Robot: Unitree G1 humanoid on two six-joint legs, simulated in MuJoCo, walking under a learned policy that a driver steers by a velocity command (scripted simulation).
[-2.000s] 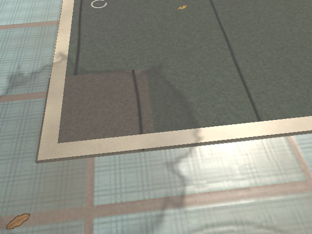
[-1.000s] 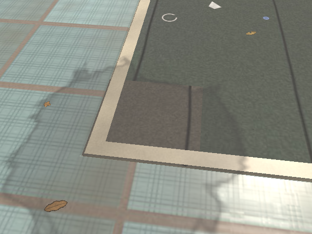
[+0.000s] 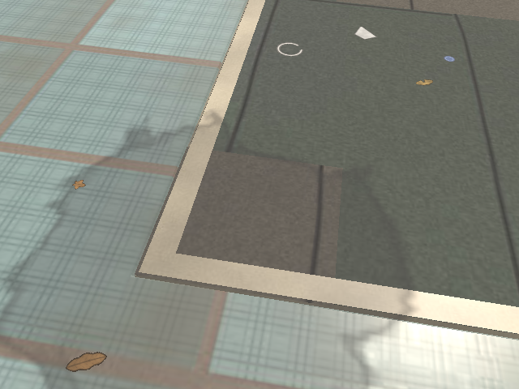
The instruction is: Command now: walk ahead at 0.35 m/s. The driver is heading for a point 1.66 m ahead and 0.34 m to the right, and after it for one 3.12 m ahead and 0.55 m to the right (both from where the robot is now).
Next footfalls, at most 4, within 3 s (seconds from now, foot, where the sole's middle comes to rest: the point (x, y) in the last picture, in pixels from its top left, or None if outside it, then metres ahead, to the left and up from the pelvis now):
0.04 left None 0.05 0.10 -0.78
0.50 right None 0.40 -0.04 -0.78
1.06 left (226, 329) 0.72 0.11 -0.78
1.60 right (291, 258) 0.97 -0.08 -0.78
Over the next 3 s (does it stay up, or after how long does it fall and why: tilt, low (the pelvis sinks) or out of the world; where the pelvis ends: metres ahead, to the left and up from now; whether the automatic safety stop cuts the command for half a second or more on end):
stays up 1.48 -0.35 0.00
